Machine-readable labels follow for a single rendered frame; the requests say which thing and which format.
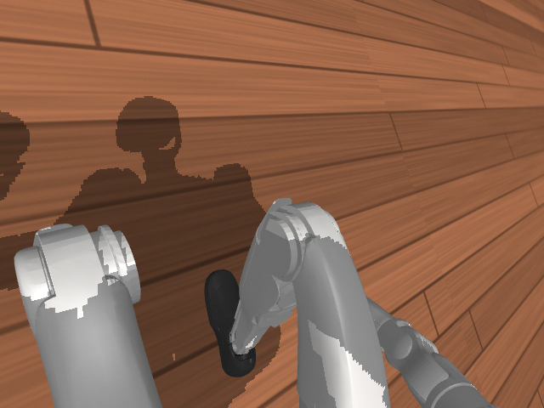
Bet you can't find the right robot arm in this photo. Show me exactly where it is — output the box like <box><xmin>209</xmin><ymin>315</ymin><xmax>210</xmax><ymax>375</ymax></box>
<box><xmin>377</xmin><ymin>318</ymin><xmax>499</xmax><ymax>408</ymax></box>

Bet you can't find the right robot hand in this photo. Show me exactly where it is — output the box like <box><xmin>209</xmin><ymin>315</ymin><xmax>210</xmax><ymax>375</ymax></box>
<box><xmin>366</xmin><ymin>297</ymin><xmax>394</xmax><ymax>332</ymax></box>

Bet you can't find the right robot foot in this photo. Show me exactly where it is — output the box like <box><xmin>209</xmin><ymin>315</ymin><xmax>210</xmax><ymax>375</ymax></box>
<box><xmin>204</xmin><ymin>269</ymin><xmax>256</xmax><ymax>377</ymax></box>

